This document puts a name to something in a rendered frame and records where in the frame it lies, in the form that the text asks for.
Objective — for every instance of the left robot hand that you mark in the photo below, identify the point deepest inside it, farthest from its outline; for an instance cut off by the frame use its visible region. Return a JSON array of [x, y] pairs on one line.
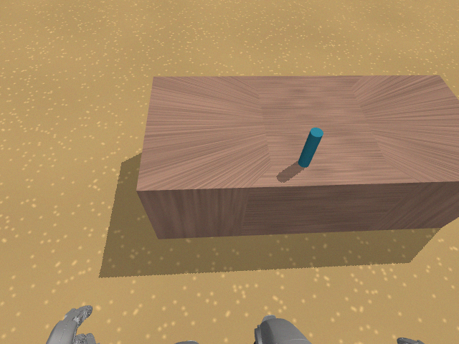
[[64, 332]]

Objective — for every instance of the can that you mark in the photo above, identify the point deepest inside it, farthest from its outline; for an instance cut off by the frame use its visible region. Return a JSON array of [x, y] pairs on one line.
[[310, 147]]

